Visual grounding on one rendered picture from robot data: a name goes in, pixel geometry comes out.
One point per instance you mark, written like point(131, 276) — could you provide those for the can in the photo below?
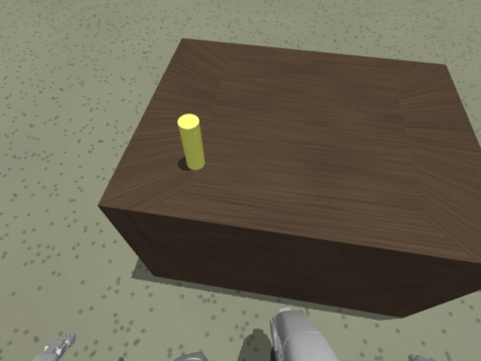
point(190, 133)

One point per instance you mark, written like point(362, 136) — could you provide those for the left robot hand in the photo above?
point(55, 349)

